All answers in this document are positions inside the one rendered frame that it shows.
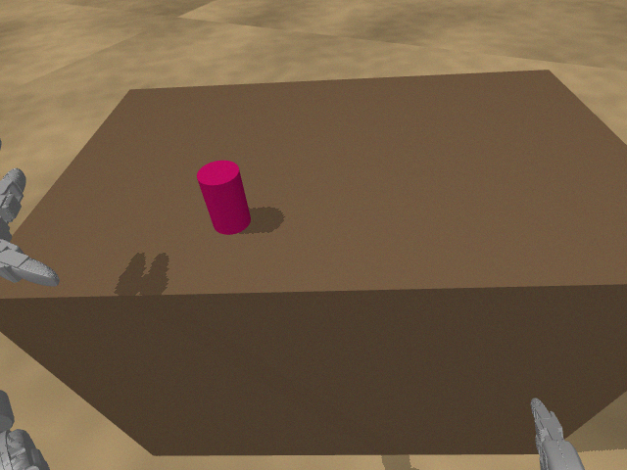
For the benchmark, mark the left robot arm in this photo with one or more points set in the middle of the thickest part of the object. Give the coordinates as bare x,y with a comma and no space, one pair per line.
17,450

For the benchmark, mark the can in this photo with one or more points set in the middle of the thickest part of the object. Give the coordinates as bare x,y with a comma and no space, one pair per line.
223,192

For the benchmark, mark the left robot hand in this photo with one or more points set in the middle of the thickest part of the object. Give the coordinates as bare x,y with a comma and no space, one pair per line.
14,263

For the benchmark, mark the right robot hand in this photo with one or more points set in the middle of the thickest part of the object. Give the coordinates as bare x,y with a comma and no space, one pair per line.
555,452

